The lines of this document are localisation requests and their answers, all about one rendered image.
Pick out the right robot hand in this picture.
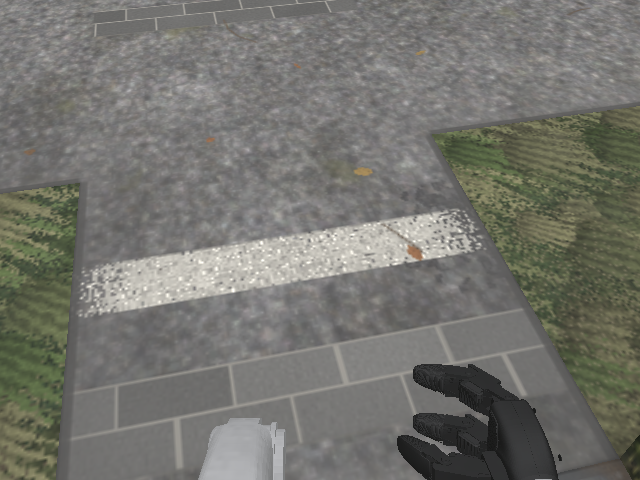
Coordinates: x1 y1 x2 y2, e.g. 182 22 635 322
397 364 562 480

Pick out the robot left thigh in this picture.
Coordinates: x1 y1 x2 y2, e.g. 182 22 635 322
198 418 286 480

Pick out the left robot shin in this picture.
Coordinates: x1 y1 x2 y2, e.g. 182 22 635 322
207 425 222 451

